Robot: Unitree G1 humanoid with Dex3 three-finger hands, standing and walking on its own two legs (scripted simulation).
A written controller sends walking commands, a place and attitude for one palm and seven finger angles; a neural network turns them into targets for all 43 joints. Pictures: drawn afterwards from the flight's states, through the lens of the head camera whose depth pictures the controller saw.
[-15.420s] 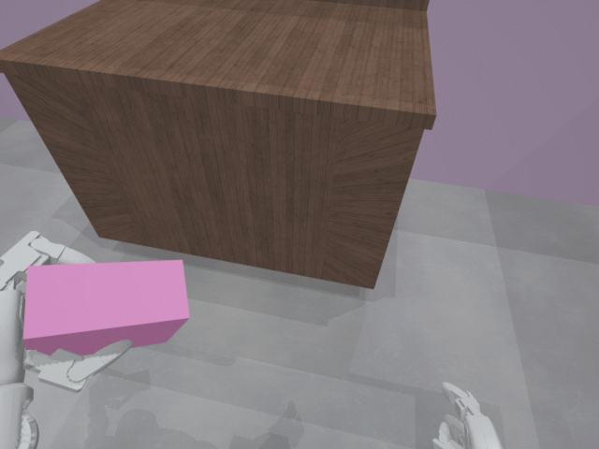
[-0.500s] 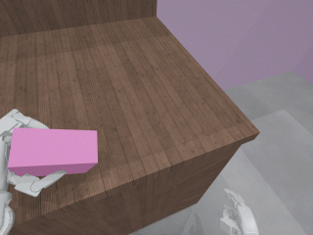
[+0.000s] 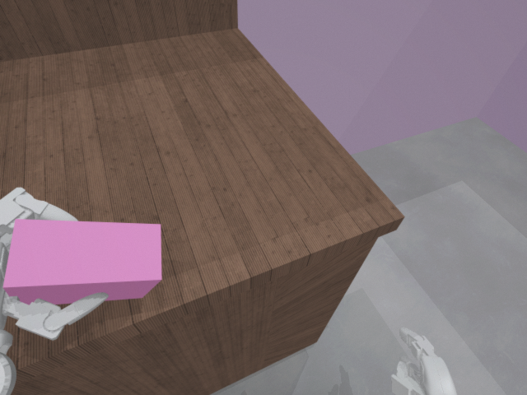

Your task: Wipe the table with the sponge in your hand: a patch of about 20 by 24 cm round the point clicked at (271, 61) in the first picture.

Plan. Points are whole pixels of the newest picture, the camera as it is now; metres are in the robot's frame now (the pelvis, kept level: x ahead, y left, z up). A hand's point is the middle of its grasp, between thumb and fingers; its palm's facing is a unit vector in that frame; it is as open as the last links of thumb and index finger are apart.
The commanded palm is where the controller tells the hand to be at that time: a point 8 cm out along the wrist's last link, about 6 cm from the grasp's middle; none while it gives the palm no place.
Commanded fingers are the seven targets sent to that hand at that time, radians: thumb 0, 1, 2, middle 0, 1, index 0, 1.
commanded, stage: shuffle to correct the standing spot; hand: left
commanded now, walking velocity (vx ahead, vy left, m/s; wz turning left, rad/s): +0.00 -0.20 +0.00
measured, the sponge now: (112, 264) +0.23 +0.20 +0.14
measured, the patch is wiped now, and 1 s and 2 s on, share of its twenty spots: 0.00 0.00 0.00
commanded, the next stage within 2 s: none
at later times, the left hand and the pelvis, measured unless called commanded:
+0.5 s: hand (53, 263) +0.22 +0.24 +0.16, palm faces +0.32 -0.86 -0.40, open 10.6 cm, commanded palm +0.16 +0.28 +0.18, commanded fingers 0.00 0.10 1.30 -1.20 -1.60 -1.20 -1.60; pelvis +0.00 +0.00 +0.00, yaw +1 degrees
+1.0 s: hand (47, 264) +0.22 +0.25 +0.16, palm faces +0.34 -0.85 -0.41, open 10.6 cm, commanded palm +0.16 +0.29 +0.18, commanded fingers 0.00 0.10 1.30 -1.20 -1.60 -1.20 -1.60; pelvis +0.00 +0.00 +0.00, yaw +1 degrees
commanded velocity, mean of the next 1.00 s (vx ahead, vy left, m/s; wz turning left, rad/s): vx -0.01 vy -0.20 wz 0.00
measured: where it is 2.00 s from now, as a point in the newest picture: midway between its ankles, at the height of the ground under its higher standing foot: outside the picture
